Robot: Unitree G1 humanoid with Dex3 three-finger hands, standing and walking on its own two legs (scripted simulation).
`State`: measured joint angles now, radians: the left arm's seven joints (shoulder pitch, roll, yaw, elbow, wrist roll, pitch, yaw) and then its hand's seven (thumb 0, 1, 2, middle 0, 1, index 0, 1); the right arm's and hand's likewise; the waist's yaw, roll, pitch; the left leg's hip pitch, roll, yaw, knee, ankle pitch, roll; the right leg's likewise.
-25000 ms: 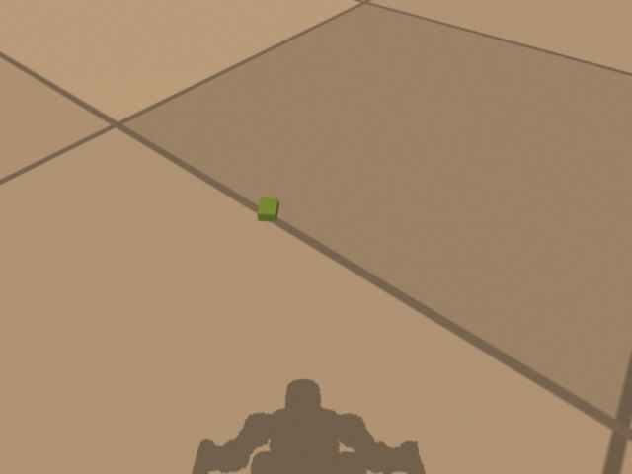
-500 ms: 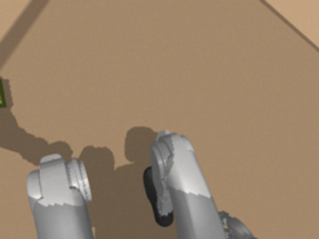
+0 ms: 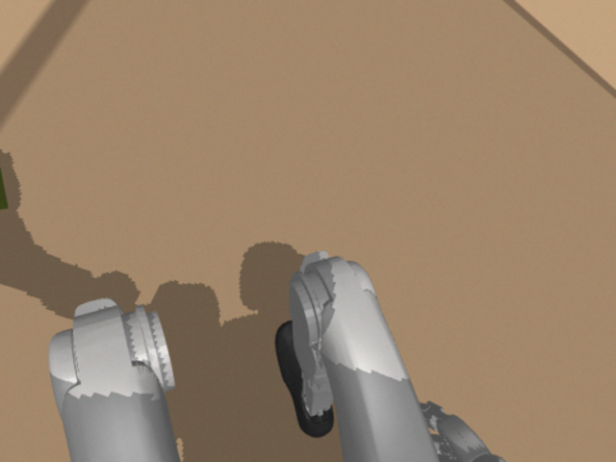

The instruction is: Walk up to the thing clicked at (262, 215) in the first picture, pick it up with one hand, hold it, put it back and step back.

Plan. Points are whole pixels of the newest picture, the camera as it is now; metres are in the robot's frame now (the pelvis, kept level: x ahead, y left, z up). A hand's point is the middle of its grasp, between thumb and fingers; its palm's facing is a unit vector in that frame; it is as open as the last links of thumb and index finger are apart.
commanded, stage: rise first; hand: left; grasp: from above
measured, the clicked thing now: out of the picture +0.49 +0.36 -0.29
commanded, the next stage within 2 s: none
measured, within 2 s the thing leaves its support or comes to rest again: neither
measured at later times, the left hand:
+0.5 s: hand out of the picture +0.44 +0.40 -0.16, palm faces -0.43 -0.11 -0.89, open 13.9 cm
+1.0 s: hand out of the picture +0.45 +0.40 -0.17, palm faces -0.44 -0.10 -0.89, open 13.7 cm
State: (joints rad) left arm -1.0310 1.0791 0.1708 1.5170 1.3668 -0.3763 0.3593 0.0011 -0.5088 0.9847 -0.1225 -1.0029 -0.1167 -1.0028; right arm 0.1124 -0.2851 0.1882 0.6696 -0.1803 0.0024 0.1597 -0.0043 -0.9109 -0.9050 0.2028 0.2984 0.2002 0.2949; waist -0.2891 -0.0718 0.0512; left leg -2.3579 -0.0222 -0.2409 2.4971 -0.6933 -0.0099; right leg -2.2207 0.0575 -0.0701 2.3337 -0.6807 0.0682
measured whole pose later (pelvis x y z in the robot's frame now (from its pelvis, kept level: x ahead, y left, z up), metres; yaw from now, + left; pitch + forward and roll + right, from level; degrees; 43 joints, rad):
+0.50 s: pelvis +0.00 +0.00 +0.00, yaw +0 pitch +31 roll -15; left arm -1.03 1.06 0.16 1.47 1.34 -0.37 0.30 0.00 -0.50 0.98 -0.14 -0.98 -0.14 -0.98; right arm 0.13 -0.29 0.19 0.65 -0.17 0.02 0.16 0.00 -0.91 -0.90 0.20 0.30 0.20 0.29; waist -0.28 -0.06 0.04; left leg -2.36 -0.03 -0.23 2.48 -0.68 0.00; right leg -2.21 0.05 -0.07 2.32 -0.67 0.06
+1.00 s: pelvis -0.01 +0.00 +0.00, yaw +0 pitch +30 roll -14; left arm -1.04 1.08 0.16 1.48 1.36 -0.37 0.31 0.00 -0.46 0.95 -0.18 -0.93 -0.17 -0.94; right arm 0.13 -0.30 0.19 0.64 -0.17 0.02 0.15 0.00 -0.91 -0.90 0.20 0.30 0.20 0.29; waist -0.29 -0.06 0.05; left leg -2.37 -0.03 -0.24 2.49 -0.67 -0.01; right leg -2.23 0.05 -0.07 2.33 -0.66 0.06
